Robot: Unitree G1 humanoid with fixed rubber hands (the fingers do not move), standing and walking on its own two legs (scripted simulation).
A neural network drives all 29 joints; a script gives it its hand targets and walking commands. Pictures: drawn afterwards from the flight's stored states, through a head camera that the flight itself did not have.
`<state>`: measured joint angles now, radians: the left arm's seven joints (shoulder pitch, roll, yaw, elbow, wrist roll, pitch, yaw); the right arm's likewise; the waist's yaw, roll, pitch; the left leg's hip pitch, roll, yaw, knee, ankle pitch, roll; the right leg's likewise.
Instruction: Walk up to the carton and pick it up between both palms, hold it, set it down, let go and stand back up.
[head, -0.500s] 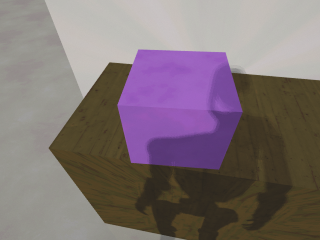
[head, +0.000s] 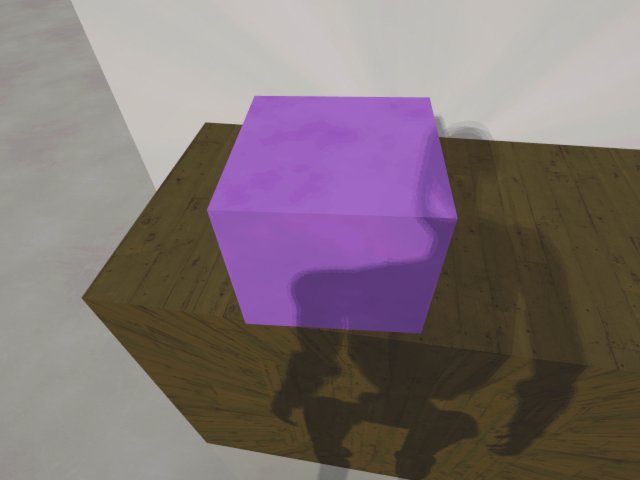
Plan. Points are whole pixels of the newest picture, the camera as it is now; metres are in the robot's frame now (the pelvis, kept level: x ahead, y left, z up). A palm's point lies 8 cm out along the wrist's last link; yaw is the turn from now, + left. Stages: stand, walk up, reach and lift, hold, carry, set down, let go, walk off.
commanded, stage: walk up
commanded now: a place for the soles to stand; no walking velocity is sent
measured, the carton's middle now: (336, 212) +0.45 +0.00 +0.10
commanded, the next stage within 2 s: reach and lift in 1.22 s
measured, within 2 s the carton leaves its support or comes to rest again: neither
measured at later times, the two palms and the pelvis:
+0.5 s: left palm out of the picture -0.01 +0.24 -0.14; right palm out of the picture -0.01 -0.24 -0.15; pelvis +0.01 +0.00 +0.00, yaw -1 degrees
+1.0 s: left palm out of the picture +0.03 +0.23 -0.14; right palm out of the picture +0.02 -0.24 -0.15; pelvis +0.02 -0.01 +0.00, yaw -2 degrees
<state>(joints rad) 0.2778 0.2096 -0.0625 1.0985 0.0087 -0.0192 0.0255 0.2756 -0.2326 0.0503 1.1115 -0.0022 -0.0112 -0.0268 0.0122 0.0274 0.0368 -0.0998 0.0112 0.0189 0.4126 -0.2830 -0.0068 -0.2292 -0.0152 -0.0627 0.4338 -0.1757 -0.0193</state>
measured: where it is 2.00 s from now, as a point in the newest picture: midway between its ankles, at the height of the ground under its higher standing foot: outside the picture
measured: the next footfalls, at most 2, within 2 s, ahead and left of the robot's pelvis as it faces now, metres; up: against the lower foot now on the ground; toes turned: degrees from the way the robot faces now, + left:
none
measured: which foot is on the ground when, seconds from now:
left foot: down 0.00-1.00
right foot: down 0.00-1.00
